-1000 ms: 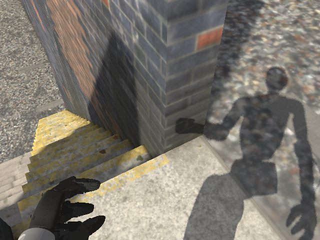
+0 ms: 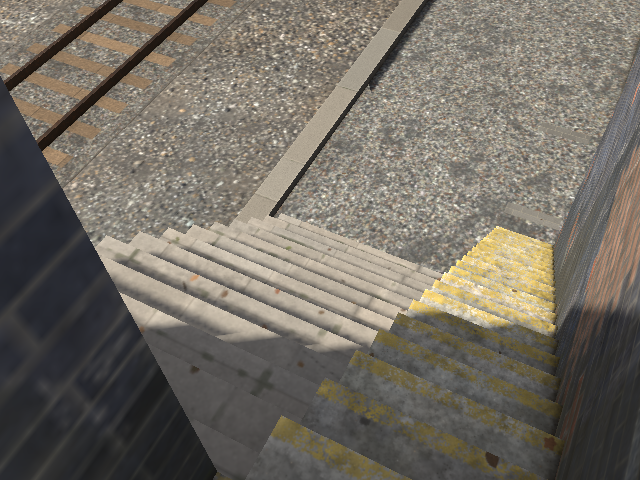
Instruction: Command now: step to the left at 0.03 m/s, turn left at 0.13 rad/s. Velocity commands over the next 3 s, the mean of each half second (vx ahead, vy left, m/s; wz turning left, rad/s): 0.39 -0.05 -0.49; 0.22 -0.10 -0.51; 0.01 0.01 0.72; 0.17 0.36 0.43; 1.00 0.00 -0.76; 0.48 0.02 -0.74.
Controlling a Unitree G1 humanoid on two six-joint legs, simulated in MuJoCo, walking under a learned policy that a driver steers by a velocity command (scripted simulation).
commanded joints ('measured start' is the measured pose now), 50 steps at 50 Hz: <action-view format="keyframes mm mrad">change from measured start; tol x64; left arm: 1 -106 106 28 -75 -22 9 -24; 50 -100 225 65 -160 24 34 -42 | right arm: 1 120 63 29 -11 51 37 -4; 50 147 -132 -10 45 -91 -252 18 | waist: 1 -112 -132 -163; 50 -121 -21 -164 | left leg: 1 138 42 0 -361 -21 -48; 24 387 370 116 -1282 -73 152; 30 -550 169 11 -284 29 23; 50 583 461 -524 -1282 578 442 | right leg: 1 95 -100 176 -109 208 -190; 17 -529 86 203 982 15 2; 27 430 163 -71 27 -292 -104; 30 340 -268 979 -439 -732 -347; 32 162 -133 427 -35 978 -229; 50 -262 203 359 865 -390 161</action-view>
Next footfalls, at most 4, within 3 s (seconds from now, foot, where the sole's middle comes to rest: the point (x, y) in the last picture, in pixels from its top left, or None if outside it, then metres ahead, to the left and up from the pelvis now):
0.14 left None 0.07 0.14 -0.77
0.54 right None -0.08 -0.11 -0.77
0.92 left None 0.04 -0.01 -0.77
1.26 right None -0.16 -0.22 -0.77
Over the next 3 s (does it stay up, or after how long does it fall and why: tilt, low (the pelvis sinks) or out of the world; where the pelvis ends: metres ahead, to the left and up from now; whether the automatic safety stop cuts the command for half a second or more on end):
stays up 0.07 0.00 -0.02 its command is cut before an obstacle from the start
